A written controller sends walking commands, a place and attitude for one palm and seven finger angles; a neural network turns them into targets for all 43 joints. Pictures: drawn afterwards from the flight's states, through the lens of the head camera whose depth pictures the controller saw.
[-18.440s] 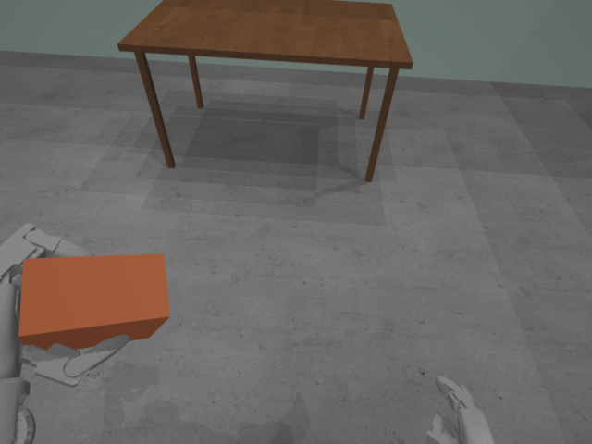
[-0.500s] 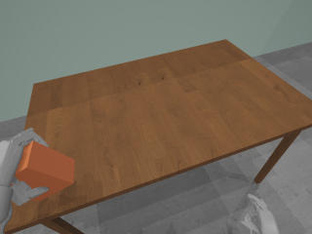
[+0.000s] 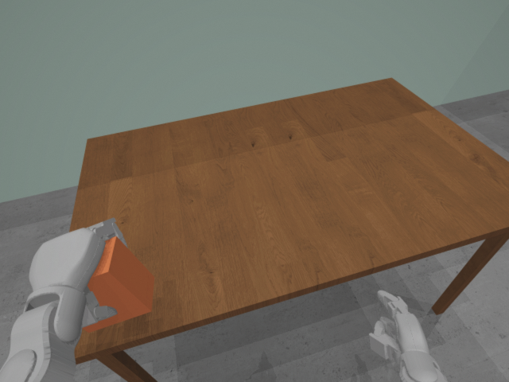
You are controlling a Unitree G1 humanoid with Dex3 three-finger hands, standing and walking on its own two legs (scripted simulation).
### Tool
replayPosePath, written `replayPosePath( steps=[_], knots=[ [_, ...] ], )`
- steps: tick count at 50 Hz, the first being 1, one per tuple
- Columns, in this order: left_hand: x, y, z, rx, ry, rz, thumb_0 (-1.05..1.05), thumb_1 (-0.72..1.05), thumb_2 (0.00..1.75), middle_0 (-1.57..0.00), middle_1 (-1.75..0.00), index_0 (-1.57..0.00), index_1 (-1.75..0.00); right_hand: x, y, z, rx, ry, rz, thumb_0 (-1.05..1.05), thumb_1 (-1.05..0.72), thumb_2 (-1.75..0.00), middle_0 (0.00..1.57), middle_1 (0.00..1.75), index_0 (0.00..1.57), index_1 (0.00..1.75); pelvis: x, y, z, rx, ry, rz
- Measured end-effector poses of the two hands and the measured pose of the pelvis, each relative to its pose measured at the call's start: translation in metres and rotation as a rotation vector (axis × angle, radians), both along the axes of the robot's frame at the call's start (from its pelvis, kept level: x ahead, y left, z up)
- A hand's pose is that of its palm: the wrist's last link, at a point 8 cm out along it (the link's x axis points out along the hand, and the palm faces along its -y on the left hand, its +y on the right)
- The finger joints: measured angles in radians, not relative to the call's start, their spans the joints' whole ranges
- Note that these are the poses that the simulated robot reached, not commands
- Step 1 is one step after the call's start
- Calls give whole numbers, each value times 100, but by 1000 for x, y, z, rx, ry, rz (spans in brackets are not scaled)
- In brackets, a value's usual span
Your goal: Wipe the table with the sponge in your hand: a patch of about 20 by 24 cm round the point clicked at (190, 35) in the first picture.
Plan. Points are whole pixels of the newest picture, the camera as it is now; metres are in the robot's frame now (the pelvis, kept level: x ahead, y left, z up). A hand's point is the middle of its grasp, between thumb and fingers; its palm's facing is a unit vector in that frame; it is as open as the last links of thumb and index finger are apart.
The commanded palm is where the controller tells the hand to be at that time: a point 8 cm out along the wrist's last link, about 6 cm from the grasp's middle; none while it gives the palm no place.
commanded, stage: turn the palm down, sponge in hand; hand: left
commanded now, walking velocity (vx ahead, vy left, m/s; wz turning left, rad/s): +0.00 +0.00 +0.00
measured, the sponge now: (109, 291) +0.21 +0.27 +0.04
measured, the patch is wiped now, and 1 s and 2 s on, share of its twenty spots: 0.00 0.00 0.00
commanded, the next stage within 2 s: move the sponge above the wiping area in 0.66 s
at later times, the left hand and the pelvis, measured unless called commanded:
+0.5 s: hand (107, 267) +0.23 +0.27 +0.08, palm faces -0.01 -0.10 -0.99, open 10.7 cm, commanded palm +0.20 +0.27 +0.16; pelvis +0.01 -0.01 +0.01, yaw +0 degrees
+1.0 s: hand (114, 263) +0.24 +0.27 +0.08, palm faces +0.01 -0.09 -1.00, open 10.7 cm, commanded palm +0.21 +0.26 +0.15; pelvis +0.01 -0.02 +0.00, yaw -1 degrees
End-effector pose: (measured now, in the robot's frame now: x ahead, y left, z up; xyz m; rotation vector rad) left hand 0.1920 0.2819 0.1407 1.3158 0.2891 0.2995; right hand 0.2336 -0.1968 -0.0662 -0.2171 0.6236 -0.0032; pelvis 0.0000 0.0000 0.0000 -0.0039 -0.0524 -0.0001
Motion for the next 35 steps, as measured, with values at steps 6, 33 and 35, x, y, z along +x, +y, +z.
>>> replayPosePath(
  steps=[6, 33, 35],
  knots=[
    [8, -4, 5, 93, -34, -51, -1, -56, 103, -67, -133, -68, -133, 3, 7, 0, 4, 23, 21, 1, -90, -90, 20, 30, 20, 30, 2, 0, 2, 0, -6, -6],
    [20, -5, 11, 143, -15, 70, -1, -55, 103, -67, -133, -68, -132, 18, -13, 1, 30, 37, 19, 1, -91, -90, 20, 30, 20, 30, 12, -13, 6, 3, -12, -6],
    [20, -4, 10, 134, 2, 93, -1, -55, 103, -67, -133, -68, -132, 19, -16, 0, 33, 36, 13, 1, -91, -90, 20, 30, 20, 30, 11, -13, 6, 5, -12, -6]
  ],
)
